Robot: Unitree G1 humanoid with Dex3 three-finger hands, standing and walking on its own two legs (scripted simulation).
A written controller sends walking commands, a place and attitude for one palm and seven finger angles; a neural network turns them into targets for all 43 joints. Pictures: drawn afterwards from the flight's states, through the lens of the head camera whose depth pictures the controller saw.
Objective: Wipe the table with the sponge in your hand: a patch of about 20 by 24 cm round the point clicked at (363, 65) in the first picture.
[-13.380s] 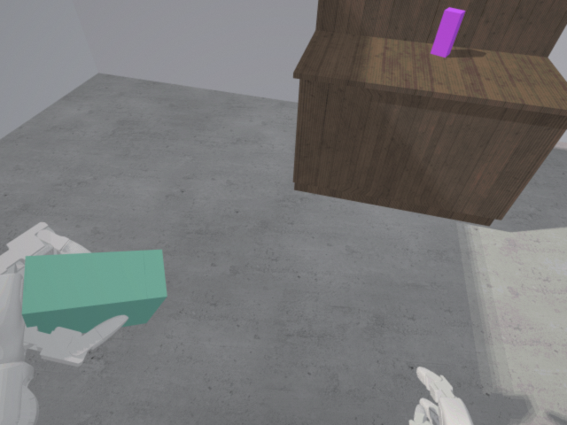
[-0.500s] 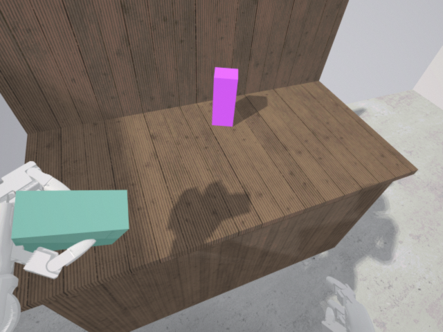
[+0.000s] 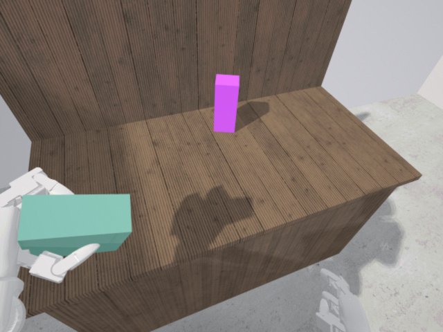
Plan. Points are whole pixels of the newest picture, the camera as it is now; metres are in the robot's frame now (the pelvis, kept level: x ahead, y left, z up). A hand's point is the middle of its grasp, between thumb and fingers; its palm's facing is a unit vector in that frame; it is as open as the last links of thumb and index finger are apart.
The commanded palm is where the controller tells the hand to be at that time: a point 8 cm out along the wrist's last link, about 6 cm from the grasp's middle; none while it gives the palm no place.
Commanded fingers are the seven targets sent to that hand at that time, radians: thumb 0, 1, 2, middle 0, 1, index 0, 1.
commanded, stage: shuffle to correct the standing spot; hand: left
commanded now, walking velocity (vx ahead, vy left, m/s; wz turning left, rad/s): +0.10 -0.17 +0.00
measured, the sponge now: (93, 226) +0.22 +0.21 +0.13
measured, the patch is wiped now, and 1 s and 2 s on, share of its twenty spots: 0.00 0.00 0.00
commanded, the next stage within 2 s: none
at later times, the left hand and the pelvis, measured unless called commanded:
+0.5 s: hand (97, 220) +0.22 +0.20 +0.15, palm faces +0.30 -0.88 -0.36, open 9.4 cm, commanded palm +0.17 +0.24 +0.17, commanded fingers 0.00 0.10 1.30 -1.20 -1.60 -1.20 -1.60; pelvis +0.01 -0.04 +0.00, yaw -1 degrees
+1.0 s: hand (114, 223) +0.22 +0.17 +0.15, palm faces +0.32 -0.87 -0.36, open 9.4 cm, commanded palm +0.17 +0.22 +0.17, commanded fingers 0.00 0.10 1.30 -1.20 -1.60 -1.20 -1.60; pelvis +0.01 -0.07 -0.01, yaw +0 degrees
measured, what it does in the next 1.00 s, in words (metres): shifts its weight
